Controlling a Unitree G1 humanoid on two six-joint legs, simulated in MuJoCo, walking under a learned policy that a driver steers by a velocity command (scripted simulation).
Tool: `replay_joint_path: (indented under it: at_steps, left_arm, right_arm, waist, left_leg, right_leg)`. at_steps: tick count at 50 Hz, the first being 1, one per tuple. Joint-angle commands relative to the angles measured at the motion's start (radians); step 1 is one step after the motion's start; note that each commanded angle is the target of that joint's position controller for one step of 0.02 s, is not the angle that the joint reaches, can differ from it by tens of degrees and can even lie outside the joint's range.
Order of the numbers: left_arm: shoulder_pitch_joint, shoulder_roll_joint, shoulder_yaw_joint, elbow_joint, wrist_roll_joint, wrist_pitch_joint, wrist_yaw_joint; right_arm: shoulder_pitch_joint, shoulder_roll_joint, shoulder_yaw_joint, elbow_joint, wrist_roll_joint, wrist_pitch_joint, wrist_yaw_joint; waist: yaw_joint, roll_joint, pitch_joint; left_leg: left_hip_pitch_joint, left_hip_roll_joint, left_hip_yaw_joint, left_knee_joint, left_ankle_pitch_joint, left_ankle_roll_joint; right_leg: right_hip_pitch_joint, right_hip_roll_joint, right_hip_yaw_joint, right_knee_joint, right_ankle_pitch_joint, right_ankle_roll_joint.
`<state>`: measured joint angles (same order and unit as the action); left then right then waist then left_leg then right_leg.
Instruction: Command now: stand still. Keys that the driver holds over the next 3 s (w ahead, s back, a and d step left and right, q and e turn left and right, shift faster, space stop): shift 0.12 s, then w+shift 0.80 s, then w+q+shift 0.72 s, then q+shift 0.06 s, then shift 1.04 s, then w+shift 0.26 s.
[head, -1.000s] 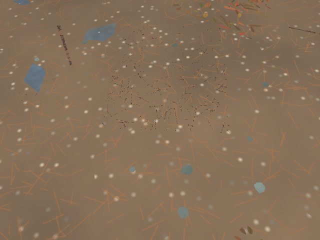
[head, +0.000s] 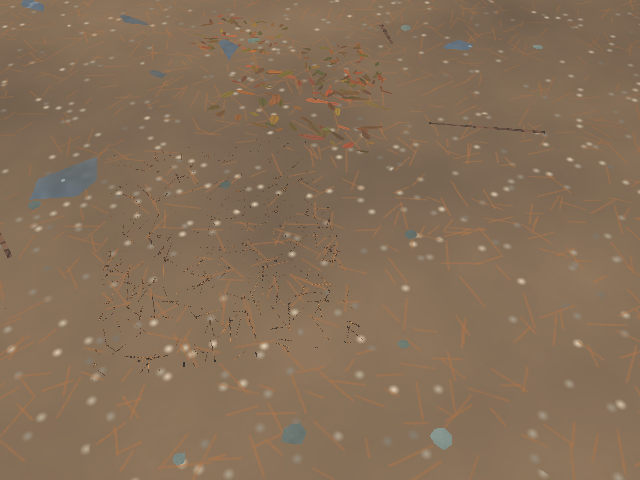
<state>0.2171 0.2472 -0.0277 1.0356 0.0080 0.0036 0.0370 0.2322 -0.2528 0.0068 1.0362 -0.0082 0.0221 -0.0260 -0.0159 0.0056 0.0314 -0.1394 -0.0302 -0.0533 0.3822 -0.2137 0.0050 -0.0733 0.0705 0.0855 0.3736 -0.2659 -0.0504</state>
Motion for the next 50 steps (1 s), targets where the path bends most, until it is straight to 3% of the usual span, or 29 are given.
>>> replay_joint_path:
  at_steps: [1,6,7,8,10,11,12,14,16,18,20,22,23,24,25,26,27,29,30,35,39,41,43,45,46,47,48,49,50]
  left_arm:
    - [0.027,0.11,0.016,-0.005,0.0,-0.009,0.005]
    - [0.049,0.095,0.011,0.028,0.0,-0.01,0.008]
    - [0.078,0.109,0.018,0.036,0.002,-0.007,0.007]
    - [0.107,0.151,0.036,0.04,0.004,0.001,0.004]
    - [0.201,0.215,0.07,0.058,0.011,0.007,-0.006]
    - [0.212,0.184,0.071,0.057,0.017,-0.004,-0.01]
    - [0.211,0.163,0.072,0.053,0.019,-0.019,-0.012]
    - [0.18,0.162,0.083,0.037,0.013,-0.052,-0.015]
    - [0.144,0.162,0.09,0.017,0.005,-0.075,-0.016]
    - [0.125,0.167,0.095,0.006,0.005,-0.086,-0.019]
    - [0.11,0.173,0.1,-0.002,0.006,-0.088,-0.026]
    - [0.091,0.175,0.098,-0.016,0.008,-0.096,-0.033]
    - [0.068,0.151,0.089,-0.032,0.02,-0.106,-0.04]
    - [0.042,0.031,0.062,-0.109,0.008,-0.118,-0.049]
    - [0.001,0.079,0.072,-0.124,0.017,-0.115,-0.052]
    - [-0.02,0.097,0.077,-0.136,0.018,-0.113,-0.062]
    - [-0.001,0.105,0.077,-0.123,0.023,-0.114,-0.074]
    - [0.025,0.088,0.075,-0.119,0.046,-0.094,-0.089]
    - [0.001,0.076,0.071,-0.131,0.047,-0.081,-0.096]
    - [-0.239,0.065,0.059,-0.234,0.032,-0.057,-0.101]
    - [-0.387,0.029,0.036,-0.306,0.019,-0.061,-0.106]
    - [-0.401,0.03,0.032,-0.322,0.016,-0.063,-0.1]
    - [-0.347,0.06,0.042,-0.321,0.013,-0.067,-0.084]
    - [-0.109,0.126,0.068,-0.265,0.014,-0.071,-0.061]
    - [0.099,0.162,0.088,-0.2,0.012,-0.072,-0.046]
    - [0.273,0.224,0.114,-0.159,0.032,-0.073,-0.027]
    - [0.274,0.289,0.136,-0.159,0.072,-0.082,-0.029]
    - [0.231,0.218,0.132,-0.161,0.04,-0.08,-0.048]
    - [0.125,0.176,0.122,-0.157,0.042,-0.092,-0.049]
  right_arm:
    - [0.025,-0.095,-0.015,0.0,0.0,-0.005,-0.005]
    - [0.029,-0.083,-0.01,0.035,0.001,-0.004,-0.009]
    - [0.039,-0.082,-0.012,0.04,-0.003,-0.003,-0.007]
    - [0.021,-0.097,-0.021,0.029,-0.01,0.001,-0.002]
    - [-0.125,-0.09,-0.023,-0.05,-0.033,-0.002,0.023]
    - [-0.211,-0.088,-0.023,-0.096,-0.032,-0.015,0.028]
    - [-0.229,-0.094,-0.029,-0.113,-0.027,-0.031,0.032]
    - [-0.173,-0.105,-0.041,-0.111,-0.026,-0.065,0.054]
    - [-0.17,-0.103,-0.048,-0.125,-0.019,-0.076,0.07]
    - [-0.186,-0.082,-0.046,-0.15,-0.012,-0.069,0.076]
    - [-0.12,-0.079,-0.051,-0.145,-0.006,-0.063,0.073]
    - [0.097,-0.115,-0.076,-0.087,-0.01,-0.07,0.055]
    - [0.308,-0.184,-0.104,-0.03,-0.021,-0.087,0.037]
    - [0.448,-0.302,-0.125,0.001,-0.038,-0.098,0.029]
    - [0.305,-0.187,-0.093,-0.023,-0.035,-0.093,0.034]
    - [0.171,-0.173,-0.088,-0.069,-0.028,-0.095,0.037]
    - [0.126,-0.148,-0.082,-0.083,-0.021,-0.104,0.044]
    - [0.114,-0.115,-0.067,-0.077,-0.015,-0.119,0.041]
    - [0.135,-0.1,-0.062,-0.065,-0.014,-0.125,0.038]
    - [0.258,-0.082,-0.055,-0.033,-0.005,-0.145,0.04]
    - [0.307,-0.067,-0.045,-0.019,0.002,-0.158,0.028]
    - [0.316,-0.08,-0.044,-0.008,0.005,-0.158,0.024]
    - [0.306,-0.122,-0.05,-0.009,-0.005,-0.156,0.02]
    - [0.293,-0.175,-0.066,-0.003,-0.028,-0.133,0.004]
    - [0.26,-0.192,-0.073,-0.007,-0.033,-0.117,-0.002]
    - [0.256,-0.136,-0.063,-0.025,-0.036,-0.115,0.003]
    - [0.386,0.067,-0.02,-0.064,0.012,-0.122,0.037]
    - [0.269,-0.076,-0.051,-0.078,0.022,-0.136,0.029]
    - [0.146,-0.098,-0.062,-0.124,0.031,-0.137,0.024]
  waist:
    - [0.0,-0.01,-0.002]
    - [0.001,-0.012,0.003]
    - [0.01,-0.03,-0.036]
    - [0.03,-0.076,-0.019]
    - [0.095,-0.19,0.15]
    - [0.118,-0.182,0.229]
    - [0.103,-0.122,0.226]
    - [0.057,-0.078,0.118]
    - [0.037,-0.105,0.07]
    - [0.024,-0.147,0.092]
    - [-0.009,-0.136,0.107]
    - [-0.114,-0.034,0.055]
    - [-0.213,0.12,-0.051]
    - [-0.205,0.438,-0.138]
    - [-0.12,0.225,-0.037]
    - [-0.058,0.112,0.03]
    - [-0.027,0.038,0.022]
    - [0.026,0.058,0.03]
    - [0.028,0.07,0.053]
    - [-0.013,0.014,0.148]
    - [-0.035,0.027,0.175]
    - [-0.026,0.031,0.15]
    - [0.015,0.085,0.061]
    - [0.134,0.147,-0.093]
    - [0.229,0.142,-0.184]
    - [0.274,0.091,-0.272]
    - [0.123,-0.221,-0.392]
    - [0.163,-0.075,-0.374]
    - [0.117,-0.051,-0.166]
  left_leg:
    - [0.04,0.095,-0.073,-0.022,0.202,0.027]
    - [0.038,0.096,-0.071,-0.02,0.197,0.027]
    - [0.031,0.063,-0.041,0.013,0.02,0.034]
    - [-0.05,0.007,0.002,0.104,-0.23,0.05]
    - [-0.37,-0.019,0.082,0.315,-0.345,0.058]
    - [-0.501,0.038,0.062,0.439,-0.284,0.056]
    - [-0.584,0.071,0.036,0.504,-0.232,0.053]
    - [-0.592,0.102,0.027,0.511,-0.155,0.042]
    - [-0.482,0.092,0.058,0.429,-0.119,0.033]
    - [-0.331,0.084,0.085,0.3,-0.108,0.035]
    - [-0.127,0.052,0.149,0.202,-0.08,0.041]
    - [0.194,-0.001,0.186,0.147,-0.084,0.057]
    - [0.408,0.082,0.051,0.076,-0.229,0.082]
    - [0.494,0.387,-0.543,-0.209,-0.748,0.165]
    - [0.338,0.41,-0.734,-0.278,-0.814,0.181]
    - [0.246,0.402,-0.597,-0.229,-0.705,0.179]
    - [0.177,0.35,-0.465,-0.23,-0.566,0.176]
    - [0.078,0.279,-0.325,-0.283,-0.449,0.157]
    - [0.055,0.258,-0.282,-0.303,-0.396,0.158]
    - [0.056,0.197,-0.105,-0.381,-0.07,0.176]
    - [0.075,0.19,-0.003,-0.452,0.298,0.165]
    - [0.176,0.196,0.053,-0.428,0.562,0.149]
    - [0.277,0.222,0.082,-0.288,1.041,0.132]
    - [0.321,0.25,0.092,0.042,1.306,0.122]
    - [0.266,0.244,0.106,0.303,1.243,0.12]
    - [0.029,0.199,0.092,0.627,0.922,0.126]
    - [-0.448,0.01,0.042,1.052,-0.148,0.097]
    - [-0.532,0.01,-0.069,1.114,-0.171,0.142]
    - [-0.577,0.066,-0.049,1.077,-0.043,0.149]
  right_leg:
    - [-0.06,-0.137,0.099,-0.057,0.289,-0.018]
    - [-0.062,-0.135,0.095,-0.058,0.29,-0.018]
    - [-0.043,-0.121,0.101,-0.075,0.075,-0.035]
    - [-0.045,-0.123,0.154,-0.099,-0.291,-0.078]
    - [-0.051,-0.292,0.434,-0.268,-0.74,-0.202]
    - [-0.053,-0.368,0.523,-0.314,-0.677,-0.247]
    - [0.001,-0.38,0.516,-0.315,-0.561,-0.254]
    - [0.104,-0.342,0.411,-0.291,-0.378,-0.224]
    - [0.059,-0.287,0.293,-0.296,-0.294,-0.189]
    - [-0.073,-0.267,0.224,-0.299,-0.283,-0.169]
    - [-0.214,-0.262,0.178,-0.267,-0.276,-0.164]
    - [-0.373,-0.226,0.113,-0.058,-0.071,-0.153]
    - [-0.47,-0.136,0.006,0.302,0.1,-0.125]
    - [-0.696,0.01,-0.094,0.717,-0.225,-0.07]
    - [-0.788,-0.008,0.039,0.886,-0.158,-0.095]
    - [-0.822,-0.087,0.037,0.925,-0.041,-0.105]
    - [-0.759,-0.139,0.024,0.888,0.037,-0.094]
    - [-0.677,-0.181,-0.013,0.828,0.067,-0.054]
    - [-0.684,-0.187,-0.032,0.826,0.092,-0.037]
    - [-0.798,-0.18,-0.126,0.643,0.231,0.004]
    - [-0.655,-0.14,-0.205,0.346,0.34,-0.016]
    - [-0.586,-0.105,-0.236,0.255,0.336,-0.051]
    - [-0.455,-0.033,-0.259,0.227,0.273,-0.083]
    - [-0.214,0.028,-0.237,0.235,0.131,-0.118]
    - [-0.009,0.027,-0.223,0.172,0.098,-0.134]
    - [0.27,-0.125,-0.054,0.185,-0.108,-0.159]
    - [0.595,-0.469,0.54,0.081,-0.48,-0.288]
    - [0.495,-0.453,0.736,-0.112,-0.607,-0.243]
    - [0.309,-0.425,0.533,-0.144,-0.461,-0.201]
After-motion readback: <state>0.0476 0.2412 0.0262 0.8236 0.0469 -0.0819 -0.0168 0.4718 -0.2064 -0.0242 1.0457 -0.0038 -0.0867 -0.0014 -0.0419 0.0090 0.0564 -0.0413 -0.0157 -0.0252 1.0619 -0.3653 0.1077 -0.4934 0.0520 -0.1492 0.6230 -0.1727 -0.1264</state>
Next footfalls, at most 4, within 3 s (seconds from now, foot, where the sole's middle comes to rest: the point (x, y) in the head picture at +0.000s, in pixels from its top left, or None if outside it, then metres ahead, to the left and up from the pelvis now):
0.46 left None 0.18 0.16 -0.78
0.94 right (332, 430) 0.63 0.01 -0.78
1.40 left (261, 283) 1.05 0.18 -0.78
1.80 right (242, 170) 1.50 0.26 -0.78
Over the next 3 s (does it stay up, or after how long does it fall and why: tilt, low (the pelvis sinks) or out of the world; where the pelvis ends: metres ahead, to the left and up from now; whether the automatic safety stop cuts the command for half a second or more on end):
stays up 1.41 0.37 0.00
